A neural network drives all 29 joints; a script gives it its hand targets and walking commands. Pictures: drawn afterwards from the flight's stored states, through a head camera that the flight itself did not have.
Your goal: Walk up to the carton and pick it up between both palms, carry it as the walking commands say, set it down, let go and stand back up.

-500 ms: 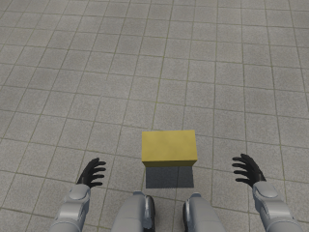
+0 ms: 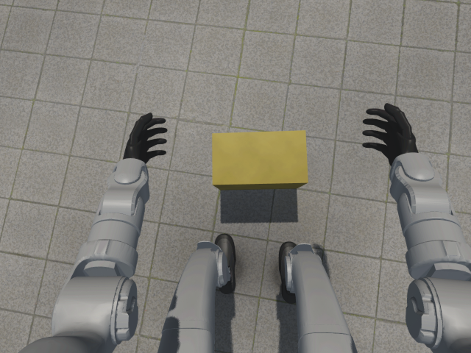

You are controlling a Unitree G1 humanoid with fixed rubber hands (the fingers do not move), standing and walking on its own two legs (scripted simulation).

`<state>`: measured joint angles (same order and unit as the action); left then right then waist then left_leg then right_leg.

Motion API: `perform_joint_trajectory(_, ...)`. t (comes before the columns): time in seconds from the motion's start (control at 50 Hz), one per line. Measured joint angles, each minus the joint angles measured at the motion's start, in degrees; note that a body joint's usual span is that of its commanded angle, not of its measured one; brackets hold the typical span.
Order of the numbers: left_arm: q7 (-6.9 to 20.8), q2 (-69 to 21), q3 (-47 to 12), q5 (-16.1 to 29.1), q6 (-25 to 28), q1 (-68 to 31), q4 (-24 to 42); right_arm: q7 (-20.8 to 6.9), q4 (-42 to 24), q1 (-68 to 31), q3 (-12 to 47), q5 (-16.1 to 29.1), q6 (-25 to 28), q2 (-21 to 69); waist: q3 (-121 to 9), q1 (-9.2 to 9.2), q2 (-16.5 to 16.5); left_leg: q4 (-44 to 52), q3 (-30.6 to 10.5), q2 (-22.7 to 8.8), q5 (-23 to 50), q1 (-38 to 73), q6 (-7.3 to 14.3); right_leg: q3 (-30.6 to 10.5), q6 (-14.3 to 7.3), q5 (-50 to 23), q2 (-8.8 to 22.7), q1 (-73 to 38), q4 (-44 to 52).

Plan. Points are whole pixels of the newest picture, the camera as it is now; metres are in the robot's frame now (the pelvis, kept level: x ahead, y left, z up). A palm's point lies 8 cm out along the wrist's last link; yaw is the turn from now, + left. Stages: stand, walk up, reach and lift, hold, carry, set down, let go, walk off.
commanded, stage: reach and lift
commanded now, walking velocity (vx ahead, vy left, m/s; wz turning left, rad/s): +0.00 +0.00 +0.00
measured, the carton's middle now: (258, 163) +0.47 -0.01 -0.57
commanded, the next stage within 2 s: none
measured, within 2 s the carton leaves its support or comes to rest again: neither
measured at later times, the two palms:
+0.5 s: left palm (156, 131) +0.46 +0.20 -0.16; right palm (389, 121) +0.47 -0.24 -0.16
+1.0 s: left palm (176, 148) +0.46 +0.20 -0.31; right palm (358, 139) +0.48 -0.24 -0.31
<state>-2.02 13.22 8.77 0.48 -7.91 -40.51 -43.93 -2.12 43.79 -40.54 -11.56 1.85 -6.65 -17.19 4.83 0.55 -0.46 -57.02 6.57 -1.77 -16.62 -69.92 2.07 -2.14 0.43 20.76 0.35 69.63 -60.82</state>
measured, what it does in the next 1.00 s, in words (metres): lowers itself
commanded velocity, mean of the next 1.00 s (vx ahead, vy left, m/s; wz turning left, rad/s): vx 0.00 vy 0.00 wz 0.00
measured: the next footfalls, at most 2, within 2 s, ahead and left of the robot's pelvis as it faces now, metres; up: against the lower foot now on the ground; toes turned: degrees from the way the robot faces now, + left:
none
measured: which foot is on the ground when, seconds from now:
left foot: down 0.00-1.00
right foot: down 0.00-1.00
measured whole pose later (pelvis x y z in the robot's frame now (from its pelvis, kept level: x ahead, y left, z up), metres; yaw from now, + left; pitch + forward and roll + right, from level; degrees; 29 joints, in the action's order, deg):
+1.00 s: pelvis -0.05 -0.01 -0.18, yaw +2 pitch +47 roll +3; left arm -3.0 15.7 16.6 2.4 -9.2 -65.6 -49.3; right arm -2.2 48.9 -65.6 -15.5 6.0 -8.5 -23.5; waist 1.0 -0.2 -0.5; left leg -93.9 5.4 -3.2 -22.4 -118.7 2.1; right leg -2.1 0.4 27.5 -0.2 118.4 -98.6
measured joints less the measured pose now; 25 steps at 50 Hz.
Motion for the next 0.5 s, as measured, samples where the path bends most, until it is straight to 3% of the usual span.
perform_joint_trajectory(0.26, 0.2, 0.0, 4.0, 0.3, 0.6, -10.9, 0.0, -0.4, 0.5, -12.2, -2.3, 1.3, 0.5, -2.1, -2.5, 0.0, 0.0, -0.4, -0.1, -0.6, 1.2, -10.5, 0.0, 0.0, 0.0, -1.2, -0.6, 10.9, -0.7)
perform_joint_trajectory(0.5, 1.8, 0.0, 7.6, 0.3, 2.0, -13.6, -2.5, -0.7, 2.8, -14.6, -4.5, 1.3, 0.8, -2.3, -5.8, 0.0, 0.0, -3.5, -0.7, -0.4, 1.2, -19.0, 0.0, 0.0, 0.0, -1.0, -0.7, 19.4, -4.0)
